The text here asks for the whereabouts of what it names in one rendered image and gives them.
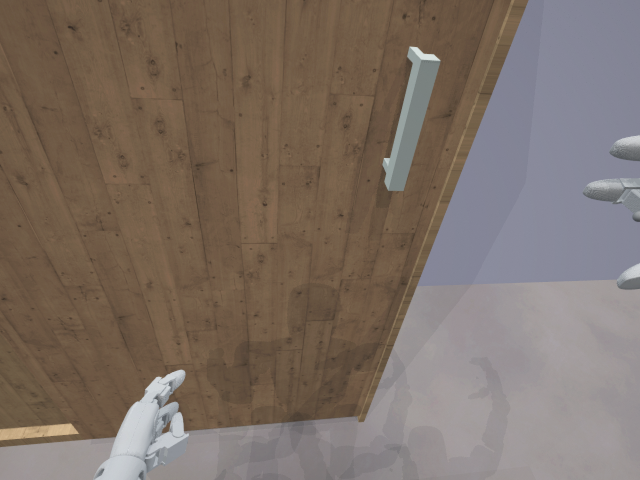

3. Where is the wardrobe door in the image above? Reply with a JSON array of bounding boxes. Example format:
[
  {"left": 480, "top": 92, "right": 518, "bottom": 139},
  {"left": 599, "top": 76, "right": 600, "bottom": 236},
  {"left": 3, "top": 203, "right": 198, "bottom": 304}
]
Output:
[
  {"left": 0, "top": 334, "right": 70, "bottom": 429},
  {"left": 0, "top": 0, "right": 511, "bottom": 440}
]

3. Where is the handle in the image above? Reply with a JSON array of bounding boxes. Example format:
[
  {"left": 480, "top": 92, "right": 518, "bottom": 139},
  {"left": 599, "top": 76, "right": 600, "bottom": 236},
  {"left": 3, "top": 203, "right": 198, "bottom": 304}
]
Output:
[{"left": 382, "top": 47, "right": 441, "bottom": 191}]

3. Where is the left robot hand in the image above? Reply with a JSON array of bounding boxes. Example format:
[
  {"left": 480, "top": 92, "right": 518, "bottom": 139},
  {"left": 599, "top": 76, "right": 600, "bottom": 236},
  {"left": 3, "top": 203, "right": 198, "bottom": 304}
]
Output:
[{"left": 109, "top": 370, "right": 189, "bottom": 473}]

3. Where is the right robot hand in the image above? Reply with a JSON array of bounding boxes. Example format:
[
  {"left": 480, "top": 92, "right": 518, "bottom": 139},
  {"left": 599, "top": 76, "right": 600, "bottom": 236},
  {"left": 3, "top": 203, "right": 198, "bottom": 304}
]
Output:
[{"left": 582, "top": 135, "right": 640, "bottom": 290}]

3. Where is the left robot forearm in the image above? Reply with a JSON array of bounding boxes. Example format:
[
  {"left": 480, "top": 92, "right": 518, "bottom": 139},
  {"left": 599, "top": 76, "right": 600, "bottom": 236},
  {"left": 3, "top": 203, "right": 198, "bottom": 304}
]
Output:
[{"left": 93, "top": 455, "right": 147, "bottom": 480}]

